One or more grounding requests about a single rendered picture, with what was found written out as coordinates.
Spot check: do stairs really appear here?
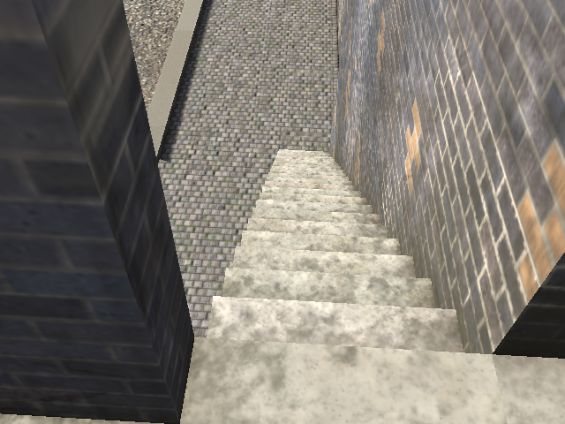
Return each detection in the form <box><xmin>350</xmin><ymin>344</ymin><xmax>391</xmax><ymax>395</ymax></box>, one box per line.
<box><xmin>207</xmin><ymin>149</ymin><xmax>463</xmax><ymax>352</ymax></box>

